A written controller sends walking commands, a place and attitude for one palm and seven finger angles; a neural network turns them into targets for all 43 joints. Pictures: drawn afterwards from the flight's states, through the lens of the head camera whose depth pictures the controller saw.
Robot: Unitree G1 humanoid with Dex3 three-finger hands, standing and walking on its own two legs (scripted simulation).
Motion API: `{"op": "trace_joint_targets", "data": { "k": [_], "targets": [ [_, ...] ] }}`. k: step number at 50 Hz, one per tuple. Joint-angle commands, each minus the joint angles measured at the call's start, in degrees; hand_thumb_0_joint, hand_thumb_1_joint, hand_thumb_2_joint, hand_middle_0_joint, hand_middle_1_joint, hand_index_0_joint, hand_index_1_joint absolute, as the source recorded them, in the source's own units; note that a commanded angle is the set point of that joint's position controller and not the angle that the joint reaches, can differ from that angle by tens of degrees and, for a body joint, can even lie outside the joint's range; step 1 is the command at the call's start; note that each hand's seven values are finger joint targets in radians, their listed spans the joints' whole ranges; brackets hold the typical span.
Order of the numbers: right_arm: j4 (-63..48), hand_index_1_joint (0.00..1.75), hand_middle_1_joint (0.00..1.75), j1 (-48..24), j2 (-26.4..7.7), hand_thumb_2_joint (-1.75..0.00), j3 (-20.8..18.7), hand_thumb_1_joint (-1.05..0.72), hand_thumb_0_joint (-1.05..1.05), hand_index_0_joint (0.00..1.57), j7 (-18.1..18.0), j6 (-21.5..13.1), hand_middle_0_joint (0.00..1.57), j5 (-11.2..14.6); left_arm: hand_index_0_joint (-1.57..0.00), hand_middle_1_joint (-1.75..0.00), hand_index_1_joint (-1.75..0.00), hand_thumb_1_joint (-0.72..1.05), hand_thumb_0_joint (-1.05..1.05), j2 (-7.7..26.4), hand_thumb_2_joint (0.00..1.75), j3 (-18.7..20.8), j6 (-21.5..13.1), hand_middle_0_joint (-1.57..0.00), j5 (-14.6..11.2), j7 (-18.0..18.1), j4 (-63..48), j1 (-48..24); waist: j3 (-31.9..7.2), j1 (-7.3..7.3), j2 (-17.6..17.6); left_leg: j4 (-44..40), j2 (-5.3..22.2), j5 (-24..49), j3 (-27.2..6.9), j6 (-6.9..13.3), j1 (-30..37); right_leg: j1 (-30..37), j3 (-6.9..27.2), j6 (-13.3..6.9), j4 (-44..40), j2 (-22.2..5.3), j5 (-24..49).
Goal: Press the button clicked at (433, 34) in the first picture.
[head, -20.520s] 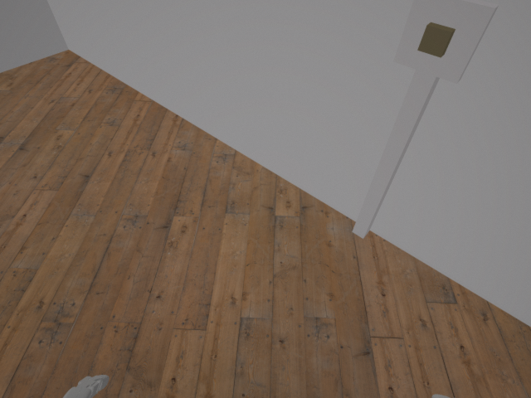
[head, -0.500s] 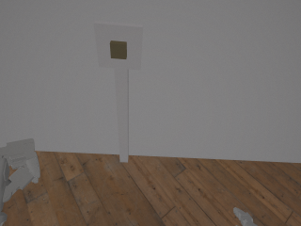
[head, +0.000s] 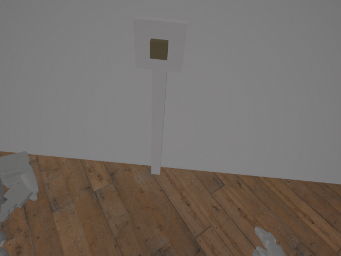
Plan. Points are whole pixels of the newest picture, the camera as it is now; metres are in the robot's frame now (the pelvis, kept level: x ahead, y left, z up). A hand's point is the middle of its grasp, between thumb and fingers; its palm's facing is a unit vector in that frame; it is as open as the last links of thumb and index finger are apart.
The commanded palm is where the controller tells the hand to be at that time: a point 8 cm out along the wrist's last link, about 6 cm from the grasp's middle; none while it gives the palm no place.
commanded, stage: stop stepping back and stand still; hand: left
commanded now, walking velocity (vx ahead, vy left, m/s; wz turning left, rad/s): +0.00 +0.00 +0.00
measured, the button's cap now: (159, 49) +0.74 +0.12 +0.14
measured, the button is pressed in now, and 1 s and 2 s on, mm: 0 0 0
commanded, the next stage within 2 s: let the arm hang, fingers relaxed in 0.08 s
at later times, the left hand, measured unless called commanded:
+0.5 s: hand out of the picture +0.01 +0.18 -0.17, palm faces +0.02 -0.98 -0.19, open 3.4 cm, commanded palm none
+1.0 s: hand out of the picture -0.06 +0.14 -0.17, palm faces +0.11 -0.97 -0.20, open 7.1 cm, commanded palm none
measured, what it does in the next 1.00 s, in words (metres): stands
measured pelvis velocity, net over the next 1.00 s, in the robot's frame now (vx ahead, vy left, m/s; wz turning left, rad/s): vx -0.02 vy -0.03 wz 0.05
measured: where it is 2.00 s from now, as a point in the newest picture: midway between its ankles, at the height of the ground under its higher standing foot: outside the picture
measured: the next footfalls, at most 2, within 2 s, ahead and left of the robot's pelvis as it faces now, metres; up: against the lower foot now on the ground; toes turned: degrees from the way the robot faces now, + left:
none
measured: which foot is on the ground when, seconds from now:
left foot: down 0.00-1.00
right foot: down 0.00-1.00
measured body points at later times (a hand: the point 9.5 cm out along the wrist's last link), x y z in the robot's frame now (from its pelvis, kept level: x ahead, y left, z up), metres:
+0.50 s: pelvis -0.03 -0.01 +0.00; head -0.02 +0.01 +0.44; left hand +0.01 +0.23 -0.15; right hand +0.04 -0.28 -0.13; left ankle +0.06 +0.07 -0.73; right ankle -0.04 -0.11 -0.73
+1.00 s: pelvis -0.02 -0.03 +0.00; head -0.01 -0.04 +0.45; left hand -0.07 +0.19 -0.15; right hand -0.04 -0.22 -0.16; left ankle +0.06 +0.07 -0.73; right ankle -0.04 -0.11 -0.73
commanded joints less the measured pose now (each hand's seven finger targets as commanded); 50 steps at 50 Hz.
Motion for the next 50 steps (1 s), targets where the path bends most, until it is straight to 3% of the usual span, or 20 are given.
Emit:
{"op": "trace_joint_targets", "data": {
  "k": [1,3,8,9,10,12,14,16,18,20,22,25,27,29,30,33,37,40,46,50],
  "targets": [
    [-10.42,0.30,0.30,-5.90,-5.99,-0.90,-2.28,-0.90,0.00,0.20,-0.17,-5.73,0.20,-0.61,-1.30,-1.50,-1.50,0.90,0.00,10.03,0.90,4.32,-5.20,-1.30,0.80,0.59,-16.12,-6.52,-1.22,-1.57,12.70,-22.49,15.33,-10.92,-20.88,-0.51,0.61,-2.47,3.42,-0.18,7.92,0.79,-5.15],
    [-11.16,0.30,0.30,-5.69,-6.07,-0.90,-2.59,-0.90,0.00,0.20,0.59,-6.24,0.20,-0.39,-1.30,-1.50,-1.50,0.90,0.00,9.47,0.90,4.51,-5.26,-1.30,1.02,0.69,-16.94,-2.14,-3.29,-1.27,10.80,-20.39,13.75,-9.79,-16.70,0.18,2.06,-0.37,2.77,-0.66,2.32,0.40,-2.86],
    [-12.42,0.30,0.30,-6.62,-6.20,-0.90,-2.80,-0.90,0.00,0.20,1.63,-4.39,0.20,-0.56,-1.30,-1.50,-1.50,0.90,0.00,11.14,0.90,7.78,-5.24,-1.30,-0.61,-0.07,-14.91,8.77,-6.02,-1.88,7.72,-13.79,7.69,-0.72,-8.31,-5.30,0.51,5.77,1.94,-2.37,-9.96,-0.91,3.96],
    [3.06,0.30,0.30,-8.90,-13.70,-0.90,-5.07,-0.90,0.00,0.20,6.05,-6.87,0.20,1.25,-1.30,-1.50,-1.50,0.90,0.00,2.15,0.90,-15.47,2.72,-1.30,4.14,-7.45,34.69,-1.73,-4.78,-3.52,3.62,1.61,7.83,20.36,-7.71,-3.62,1.09,-1.19,3.35,-3.22,-5.46,-6.69,23.37],
    [3.64,0.30,0.30,-3.26,-13.89,-0.90,-6.66,-0.90,0.00,0.20,6.12,-2.61,0.20,1.73,-1.26,-1.46,-1.46,0.90,0.00,5.11,0.90,-12.75,7.83,-1.26,4.08,-8.30,36.58,-6.48,-9.15,-3.65,-0.15,3.51,9.41,20.86,-7.38,-4.24,6.70,-3.63,7.63,-4.59,-4.32,-9.54,24.01],
    [2.65,0.30,0.30,-1.52,-13.74,-0.90,-6.57,-0.90,0.00,0.20,5.62,-0.47,0.20,1.32,-1.19,-1.38,-1.38,0.90,0.00,4.23,0.90,-13.49,9.17,-1.19,3.85,-8.36,36.86,-9.39,-9.76,-3.42,-4.57,7.55,8.72,18.67,-8.49,-2.78,6.87,-7.32,6.10,-6.33,-1.39,-8.77,16.31],
    [2.47,0.30,0.30,-2.11,-14.15,-0.90,-5.58,-0.90,0.00,0.20,5.43,1.42,0.20,0.60,-1.12,-1.30,-1.30,0.90,0.00,4.98,0.90,-14.42,9.71,-1.12,3.92,-8.57,42.27,-12.74,-8.22,-3.37,-7.70,5.83,8.64,19.12,-10.09,-1.25,5.53,-8.03,4.88,-6.11,1.08,-6.18,9.98],
    [3.15,0.30,0.30,-3.37,-14.86,-0.90,-4.76,-0.90,0.00,0.20,4.96,2.43,0.20,-0.47,-1.04,-1.22,-1.22,0.90,0.00,4.70,0.90,-14.85,10.84,-1.04,3.65,-8.64,49.08,-13.95,-5.92,-2.83,-5.55,-2.29,11.16,13.72,-16.82,1.44,1.33,-5.87,3.22,-3.99,3.93,-2.41,-0.07],
    [4.70,0.30,0.30,-5.60,-15.66,-0.90,-4.31,-0.90,0.00,0.20,4.67,3.37,0.20,-1.31,-0.97,-1.14,-1.14,0.90,0.00,4.68,0.90,-15.34,11.84,-0.97,3.31,-8.76,56.81,-14.49,-1.55,-1.38,0.75,-11.78,13.00,-1.18,-22.89,2.94,-4.67,-3.14,3.70,-3.05,6.20,-0.80,-6.34],
    [6.30,0.30,0.30,-5.89,-13.06,-0.90,-3.45,-0.90,0.00,0.20,4.61,4.68,0.20,-1.72,-0.90,-1.06,-1.06,0.90,0.00,3.10,0.90,-16.28,12.66,-0.90,3.33,-8.80,64.40,-13.31,1.89,-0.21,6.84,-16.84,11.82,-15.59,-22.39,2.61,-10.36,-0.58,4.11,-3.35,5.31,-1.20,-7.36],
    [8.19,0.30,0.30,-5.33,-11.32,-0.90,-3.05,-0.90,0.00,0.20,4.56,5.46,0.20,-1.69,-0.82,-0.98,-0.98,0.90,0.00,2.80,0.90,-16.80,12.72,-0.82,3.36,-8.94,71.02,-11.15,2.62,0.50,10.83,-17.89,9.19,-20.62,-18.56,1.27,-10.85,1.10,4.53,-4.03,1.41,-1.54,-6.46],
    [10.78,0.30,0.30,-2.64,-8.77,-0.90,-3.11,-0.90,0.00,0.20,4.37,6.28,0.20,-1.38,-0.71,-0.86,-0.86,0.90,0.00,2.29,0.90,-17.24,12.09,-0.71,3.23,-9.01,78.03,-9.08,1.26,-0.07,7.07,-13.53,5.38,-17.56,-12.74,-0.94,-6.14,-0.39,7.70,-5.79,-6.78,-3.80,-10.18],
    [13.03,0.30,0.30,0.35,-5.93,-0.90,-3.10,-0.90,0.00,0.20,4.11,6.71,0.20,-1.08,-0.64,-0.78,-0.78,0.90,0.00,1.53,0.90,-17.36,11.49,-0.64,3.03,-8.85,81.14,-10.23,0.35,-1.94,3.59,-3.48,2.30,-9.14,-7.77,-2.28,1.41,-7.08,13.50,-8.48,-14.30,-8.91,-14.89],
    [15.75,0.30,0.30,4.61,-4.39,-0.90,-3.34,-0.90,0.00,0.20,3.88,7.08,0.20,-0.87,-0.57,-0.70,-0.70,0.90,0.00,1.19,0.90,-17.67,11.01,-0.57,2.58,-8.34,82.51,-15.65,1.06,-4.37,0.35,5.89,1.79,-3.06,-5.26,-2.81,8.64,-14.13,14.29,-10.38,-18.28,-12.34,-13.22],
    [17.15,0.30,0.30,6.45,-4.00,-0.90,-3.29,-0.90,0.00,0.20,3.74,6.87,0.20,-0.84,-0.53,-0.66,-0.66,0.90,0.00,0.43,0.90,-17.89,10.76,-0.53,2.40,-8.25,83.36,-17.22,1.39,-5.13,0.82,5.59,2.77,-1.27,-5.32,-2.44,8.87,-13.71,12.48,-10.27,-17.21,-11.95,-10.01],
    [19.64,0.30,0.30,7.98,-4.08,-0.90,-2.84,-0.90,0.00,0.20,3.23,6.44,0.20,-0.60,-0.42,-0.54,-0.54,0.90,0.00,-1.82,0.90,-18.71,10.52,-0.42,2.07,-8.23,88.12,-14.11,2.74,-4.60,2.45,-1.13,5.90,1.52,-7.60,-1.58,9.38,-12.03,7.63,-7.60,-13.33,-8.17,-6.42],
    [22.08,0.30,0.30,9.16,-3.56,-0.90,-2.72,-0.90,0.00,0.20,2.94,7.35,0.20,-1.20,-0.27,-0.38,-0.38,0.90,0.00,-3.78,0.90,-18.81,12.13,-0.27,2.43,-7.74,92.64,-9.98,12.89,-3.22,7.52,-11.97,8.10,-16.51,-14.25,-0.46,-1.28,-11.91,5.55,-5.81,-10.94,-3.75,-15.28],
    [22.52,0.30,0.30,8.67,-3.45,-0.90,-2.76,-0.90,0.00,0.20,2.53,7.14,0.20,-1.34,-0.20,-0.30,-0.30,0.90,0.00,-5.48,0.90,-18.75,12.34,-0.20,2.51,-7.71,94.92,-5.36,11.56,-0.86,7.21,-18.82,10.10,-23.31,-18.11,1.12,-8.08,-3.31,3.05,-4.80,-6.50,-1.67,-8.66],
    [22.98,0.30,0.30,8.30,-1.41,-0.90,-3.17,-0.90,0.00,0.20,2.75,6.58,0.20,-1.17,-0.20,-0.30,-0.30,0.90,0.00,-7.03,0.90,-18.21,11.29,-0.20,2.42,-7.52,95.14,-3.73,2.79,-0.42,0.77,-14.77,7.45,-11.06,-10.94,-0.47,-1.66,0.88,4.24,-5.07,-9.30,-3.39,-4.45],
    [24.67,0.30,0.30,10.00,1.98,-0.90,-2.87,-0.90,0.00,0.20,3.06,6.71,0.20,-0.84,-0.20,-0.30,-0.30,0.90,0.00,-7.03,0.90,-18.24,10.57,-0.20,2.29,-6.97,93.84,-8.41,5.29,-2.64,-5.90,-3.75,4.51,-0.06,-4.82,-2.03,4.41,-7.09,7.64,-6.29,-16.01,-8.34,-7.22]
  ]
}}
